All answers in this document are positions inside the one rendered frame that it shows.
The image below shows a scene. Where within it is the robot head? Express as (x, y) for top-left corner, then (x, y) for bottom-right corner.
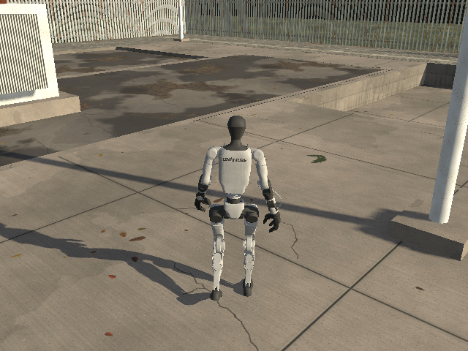
(223, 116), (248, 151)

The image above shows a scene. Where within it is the right robot forearm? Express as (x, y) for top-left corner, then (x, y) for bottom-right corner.
(263, 179), (278, 214)

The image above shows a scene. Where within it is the robot left hand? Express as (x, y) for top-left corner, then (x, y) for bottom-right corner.
(195, 197), (211, 212)

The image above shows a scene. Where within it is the left robot forearm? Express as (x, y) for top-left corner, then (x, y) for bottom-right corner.
(196, 174), (208, 200)

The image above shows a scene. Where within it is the robot right hand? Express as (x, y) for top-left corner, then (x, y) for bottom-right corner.
(263, 212), (280, 232)

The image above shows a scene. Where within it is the left robot thigh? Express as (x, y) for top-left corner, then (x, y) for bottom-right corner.
(209, 204), (225, 253)

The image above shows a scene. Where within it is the right robot upper arm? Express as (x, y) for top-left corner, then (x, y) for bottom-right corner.
(251, 148), (269, 190)

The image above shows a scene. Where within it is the left robot upper arm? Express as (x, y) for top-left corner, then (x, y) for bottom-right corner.
(200, 146), (221, 186)

